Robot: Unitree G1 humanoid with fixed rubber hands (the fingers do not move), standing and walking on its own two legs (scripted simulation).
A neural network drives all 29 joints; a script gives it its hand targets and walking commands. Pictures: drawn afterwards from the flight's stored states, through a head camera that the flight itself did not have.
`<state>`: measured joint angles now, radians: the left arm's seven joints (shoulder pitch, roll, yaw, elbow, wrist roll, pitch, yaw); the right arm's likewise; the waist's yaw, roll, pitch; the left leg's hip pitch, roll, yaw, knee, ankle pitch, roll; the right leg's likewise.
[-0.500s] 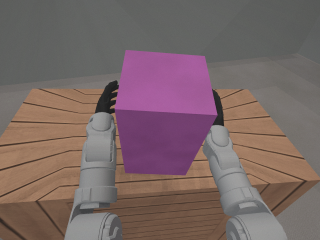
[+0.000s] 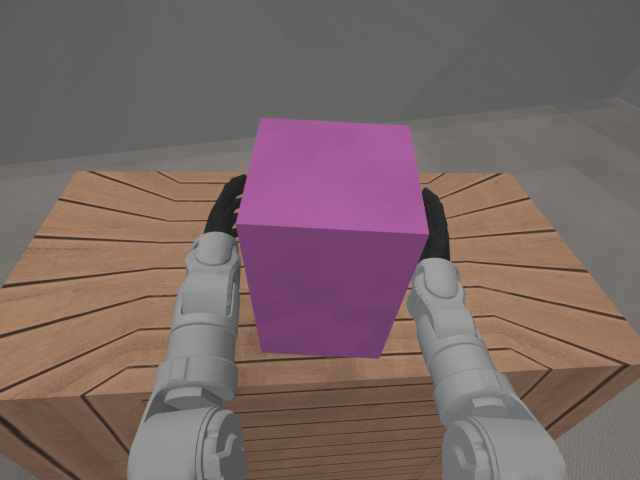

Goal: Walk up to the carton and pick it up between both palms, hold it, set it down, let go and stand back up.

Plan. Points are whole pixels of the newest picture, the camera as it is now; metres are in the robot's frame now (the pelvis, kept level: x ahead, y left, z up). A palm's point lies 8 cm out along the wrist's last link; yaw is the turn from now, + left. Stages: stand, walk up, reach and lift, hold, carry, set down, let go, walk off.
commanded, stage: set down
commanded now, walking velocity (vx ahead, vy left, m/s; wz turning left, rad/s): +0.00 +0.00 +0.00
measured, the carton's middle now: (326, 252) +0.39 -0.01 +0.11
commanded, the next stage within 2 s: none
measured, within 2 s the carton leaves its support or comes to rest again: neither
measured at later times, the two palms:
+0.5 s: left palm (227, 241) +0.41 +0.13 +0.11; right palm (424, 251) +0.39 -0.14 +0.11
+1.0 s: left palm (236, 247) +0.42 +0.12 +0.08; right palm (423, 258) +0.40 -0.15 +0.09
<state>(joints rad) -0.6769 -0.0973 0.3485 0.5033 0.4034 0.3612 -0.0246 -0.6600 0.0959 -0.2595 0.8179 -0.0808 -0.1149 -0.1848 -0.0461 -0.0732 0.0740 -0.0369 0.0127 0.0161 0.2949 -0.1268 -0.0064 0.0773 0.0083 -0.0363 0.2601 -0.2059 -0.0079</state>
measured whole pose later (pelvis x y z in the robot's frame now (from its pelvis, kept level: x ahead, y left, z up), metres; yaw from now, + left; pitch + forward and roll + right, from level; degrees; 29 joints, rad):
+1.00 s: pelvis +0.02 +0.00 +0.00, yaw -3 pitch +2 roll +0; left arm -0.76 -0.09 0.48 0.85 0.39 0.11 0.01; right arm -0.74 0.15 -0.57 0.94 -0.34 -0.18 -0.11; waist 0.00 -0.04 -0.01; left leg -0.19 0.03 0.07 0.29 -0.13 -0.01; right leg -0.10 0.02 0.01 0.27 -0.20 0.00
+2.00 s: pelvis +0.01 +0.00 +0.00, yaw -4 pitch +7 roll +0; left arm -0.82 -0.09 0.58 0.96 0.47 -0.05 0.00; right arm -0.76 0.19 -0.71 0.91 -0.49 -0.22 -0.09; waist 0.01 -0.07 -0.03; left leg -0.29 0.03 0.09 0.28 -0.11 0.00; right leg -0.23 0.02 0.03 0.28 -0.18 -0.01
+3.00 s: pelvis +0.01 +0.00 +0.00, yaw -5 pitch +8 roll +0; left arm -0.81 -0.16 0.65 0.87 0.53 -0.10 -0.01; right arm -0.73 0.22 -0.73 0.82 -0.53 -0.23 -0.04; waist 0.01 -0.08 0.00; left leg -0.32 0.04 0.11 0.30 -0.12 0.00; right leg -0.27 0.02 0.05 0.32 -0.20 -0.01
